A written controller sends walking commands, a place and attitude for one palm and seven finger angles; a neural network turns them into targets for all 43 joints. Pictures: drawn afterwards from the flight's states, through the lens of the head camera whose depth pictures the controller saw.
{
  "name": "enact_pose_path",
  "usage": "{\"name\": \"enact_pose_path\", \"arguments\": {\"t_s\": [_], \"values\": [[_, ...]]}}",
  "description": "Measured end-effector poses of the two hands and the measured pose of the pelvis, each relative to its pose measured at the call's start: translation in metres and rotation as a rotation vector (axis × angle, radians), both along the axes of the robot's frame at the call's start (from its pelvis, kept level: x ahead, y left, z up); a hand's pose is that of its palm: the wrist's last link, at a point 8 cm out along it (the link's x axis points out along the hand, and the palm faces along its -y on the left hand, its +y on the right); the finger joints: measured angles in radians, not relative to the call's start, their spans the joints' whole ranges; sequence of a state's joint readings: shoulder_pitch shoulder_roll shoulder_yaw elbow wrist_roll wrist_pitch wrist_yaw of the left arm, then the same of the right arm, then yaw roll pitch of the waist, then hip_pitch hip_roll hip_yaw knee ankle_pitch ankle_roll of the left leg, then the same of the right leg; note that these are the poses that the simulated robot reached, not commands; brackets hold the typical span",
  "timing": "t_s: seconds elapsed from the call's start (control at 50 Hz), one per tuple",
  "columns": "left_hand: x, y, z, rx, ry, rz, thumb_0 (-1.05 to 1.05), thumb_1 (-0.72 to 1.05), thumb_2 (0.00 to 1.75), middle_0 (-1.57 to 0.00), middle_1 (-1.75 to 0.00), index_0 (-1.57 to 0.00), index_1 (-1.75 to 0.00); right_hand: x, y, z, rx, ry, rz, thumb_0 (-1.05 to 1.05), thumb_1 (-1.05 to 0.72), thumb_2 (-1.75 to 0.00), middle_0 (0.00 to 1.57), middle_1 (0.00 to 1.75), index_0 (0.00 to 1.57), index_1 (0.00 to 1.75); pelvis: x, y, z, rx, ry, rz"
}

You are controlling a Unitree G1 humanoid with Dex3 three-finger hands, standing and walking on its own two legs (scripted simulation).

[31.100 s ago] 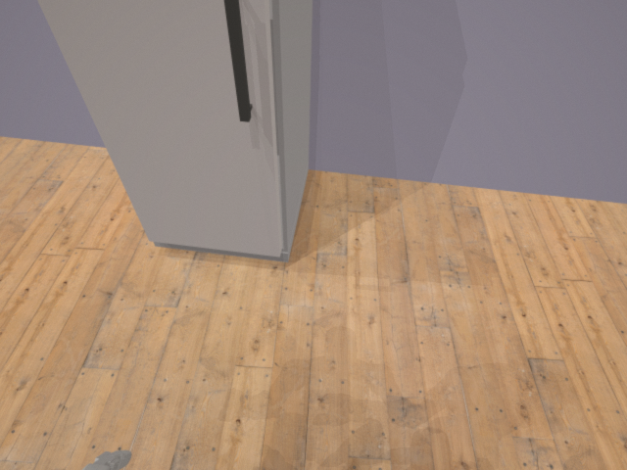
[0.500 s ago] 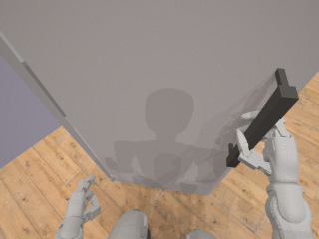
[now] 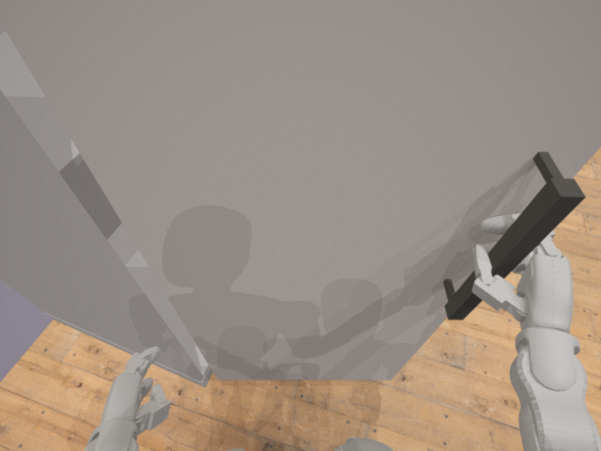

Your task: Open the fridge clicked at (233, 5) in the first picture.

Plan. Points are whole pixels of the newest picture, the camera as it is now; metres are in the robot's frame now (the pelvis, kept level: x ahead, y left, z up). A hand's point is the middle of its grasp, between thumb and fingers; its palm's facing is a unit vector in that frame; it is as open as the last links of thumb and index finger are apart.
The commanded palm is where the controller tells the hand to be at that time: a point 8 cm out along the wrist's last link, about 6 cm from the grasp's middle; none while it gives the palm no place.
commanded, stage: stop walking and hold the door back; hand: right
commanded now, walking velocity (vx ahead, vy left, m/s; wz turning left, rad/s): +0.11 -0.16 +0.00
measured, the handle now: (490, 251) +0.35 -0.22 +0.09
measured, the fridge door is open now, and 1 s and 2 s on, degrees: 69 65 65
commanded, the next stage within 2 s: loosen the grip on the handle in 1.06 s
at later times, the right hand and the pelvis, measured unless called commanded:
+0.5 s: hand (484, 261) +0.32 -0.20 +0.10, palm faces +0.24 +0.94 -0.24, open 5.6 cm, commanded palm +0.30 -0.25 +0.10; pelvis -0.09 +0.01 +0.00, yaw -2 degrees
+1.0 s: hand (479, 253) +0.34 -0.20 +0.10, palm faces +0.21 +0.95 -0.23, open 5.8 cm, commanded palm +0.31 -0.25 +0.10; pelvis -0.08 +0.00 -0.01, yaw +1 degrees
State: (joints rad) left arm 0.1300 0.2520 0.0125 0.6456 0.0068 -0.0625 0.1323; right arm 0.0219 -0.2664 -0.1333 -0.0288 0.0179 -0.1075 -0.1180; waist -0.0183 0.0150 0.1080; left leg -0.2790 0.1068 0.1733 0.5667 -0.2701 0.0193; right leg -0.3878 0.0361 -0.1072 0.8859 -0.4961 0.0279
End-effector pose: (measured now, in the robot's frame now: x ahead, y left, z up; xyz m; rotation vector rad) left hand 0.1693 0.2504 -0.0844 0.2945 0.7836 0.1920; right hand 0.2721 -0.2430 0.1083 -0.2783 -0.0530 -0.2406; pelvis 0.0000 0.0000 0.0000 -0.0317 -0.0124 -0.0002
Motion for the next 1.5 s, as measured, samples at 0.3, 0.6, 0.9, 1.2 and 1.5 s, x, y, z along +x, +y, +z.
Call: {"name": "enact_pose_path", "arguments": {"t_s": [0.3, 0.6, 0.9, 1.2, 1.5], "values": [[-0.073, -0.035, -0.003, -0.103, 0.010, -0.073, 0.01, 0.90, 0.90, -0.20, -0.30, -0.20, -0.30, 0.005, -0.001, 0.006, 0.052, 0.044, 0.005, -0.02, -0.64, -0.76, 0.45, 1.40, 0.43, 1.40, -0.069, 0.003, 0.002, 0.056, -0.025, -0.043], [-0.190, 0.019, -0.031, 0.014, 0.258, 0.089, 0.02, 0.90, 0.90, -0.20, -0.30, -0.21, -0.30, 0.033, -0.002, 0.007, 0.077, 0.095, 0.013, -0.04, -0.64, -0.77, 0.45, 1.40, 0.45, 1.40, -0.086, -0.001, -0.003, 0.014, -0.040, -0.033], [-0.162, -0.015, -0.029, -0.099, 0.169, 0.085, 0.01, 0.90, 0.90, -0.20, -0.30, -0.20, -0.30, 0.038, 0.000, 0.004, 0.053, 0.034, 0.035, -0.03, -0.68, -0.76, 0.45, 1.40, 0.35, 1.40, -0.078, 0.002, -0.005, 0.051, -0.014, 0.031], [-0.116, -0.002, 0.000, -0.026, 0.036, 0.066, 0.01, 0.90, 0.90, -0.20, -0.30, -0.20, -0.30, 0.037, -0.008, 0.006, 0.042, 0.052, 0.085, -0.05, -0.62, -0.76, 0.45, 1.40, 0.42, 1.40, -0.077, -0.007, 0.000, 0.037, 0.005, 0.047], [-0.189, 0.012, -0.018, -0.040, 0.101, 0.102, 0.01, 0.90, 0.90, -0.20, -0.30, -0.20, -0.30, 0.026, -0.007, -0.001, 0.071, 0.024, 0.074, -0.01, 0.15, -0.40, 0.41, 1.36, 0.40, 1.37, -0.098, -0.008, -0.014, 0.028, 0.073, 0.037]]}}
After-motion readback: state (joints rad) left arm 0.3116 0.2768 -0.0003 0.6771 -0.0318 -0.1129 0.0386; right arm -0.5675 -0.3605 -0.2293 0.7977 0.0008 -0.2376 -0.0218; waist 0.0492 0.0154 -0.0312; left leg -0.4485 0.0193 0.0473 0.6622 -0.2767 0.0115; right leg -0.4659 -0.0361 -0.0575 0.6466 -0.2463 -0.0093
